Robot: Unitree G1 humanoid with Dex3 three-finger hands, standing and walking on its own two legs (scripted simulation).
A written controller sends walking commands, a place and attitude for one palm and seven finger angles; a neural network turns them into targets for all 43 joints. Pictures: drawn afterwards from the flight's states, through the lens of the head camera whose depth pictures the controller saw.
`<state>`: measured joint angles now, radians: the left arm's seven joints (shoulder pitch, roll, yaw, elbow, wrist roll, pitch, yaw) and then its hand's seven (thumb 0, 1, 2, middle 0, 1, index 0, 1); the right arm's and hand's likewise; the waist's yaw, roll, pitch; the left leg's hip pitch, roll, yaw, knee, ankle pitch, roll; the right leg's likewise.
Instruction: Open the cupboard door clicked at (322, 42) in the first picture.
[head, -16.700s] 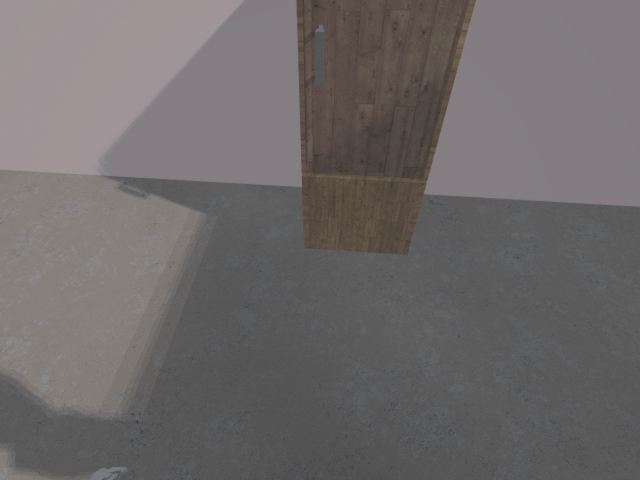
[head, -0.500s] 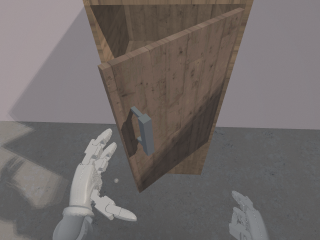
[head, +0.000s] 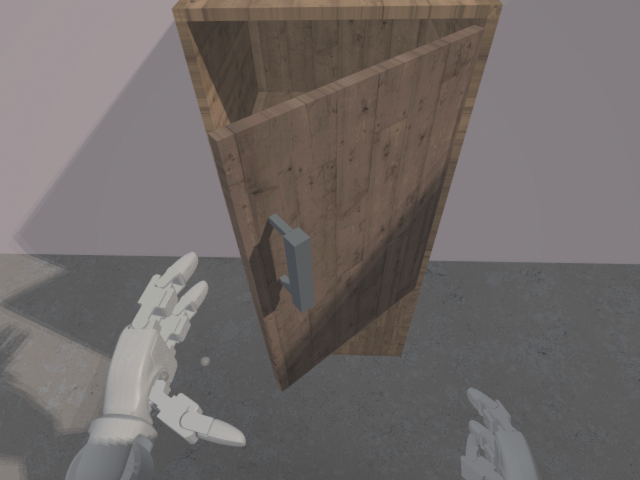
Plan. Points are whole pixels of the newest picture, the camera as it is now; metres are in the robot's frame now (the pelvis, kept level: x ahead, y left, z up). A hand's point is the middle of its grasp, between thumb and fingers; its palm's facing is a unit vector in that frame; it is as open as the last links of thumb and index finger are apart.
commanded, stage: draw the hand back to the body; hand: left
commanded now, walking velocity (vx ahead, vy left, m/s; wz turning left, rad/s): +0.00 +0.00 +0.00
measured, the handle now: (290, 264) +0.35 +0.07 +0.10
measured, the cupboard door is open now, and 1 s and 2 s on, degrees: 41 41 41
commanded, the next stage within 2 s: step back with the hand held close in 1.32 s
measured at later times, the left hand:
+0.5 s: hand (110, 349) +0.21 +0.22 +0.15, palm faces +0.27 -0.91 -0.31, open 14.3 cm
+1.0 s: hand (18, 305) +0.22 +0.28 +0.19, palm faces +0.46 -0.79 -0.40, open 8.5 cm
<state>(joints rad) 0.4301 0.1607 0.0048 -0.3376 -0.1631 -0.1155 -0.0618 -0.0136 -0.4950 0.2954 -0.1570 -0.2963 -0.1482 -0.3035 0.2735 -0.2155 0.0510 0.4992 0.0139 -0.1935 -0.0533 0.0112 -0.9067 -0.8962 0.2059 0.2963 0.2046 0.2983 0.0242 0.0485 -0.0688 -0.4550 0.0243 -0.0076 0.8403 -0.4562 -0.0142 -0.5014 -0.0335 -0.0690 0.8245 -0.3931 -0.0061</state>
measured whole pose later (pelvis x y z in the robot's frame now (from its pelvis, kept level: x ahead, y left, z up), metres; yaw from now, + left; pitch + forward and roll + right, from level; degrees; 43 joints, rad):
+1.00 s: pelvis +0.02 +0.02 +0.04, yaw -1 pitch -5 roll -1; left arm 0.43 0.33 0.35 -0.38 -0.04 -0.09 0.12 0.01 0.70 0.81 -0.21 -0.30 -0.20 -0.30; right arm 0.18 -0.22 0.02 0.65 -0.02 -0.14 -0.08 0.01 -0.91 -0.90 0.21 0.30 0.21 0.30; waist 0.08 0.06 0.04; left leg -0.04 0.02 0.03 0.41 -0.29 0.01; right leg -0.09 -0.02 -0.04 0.38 -0.21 0.02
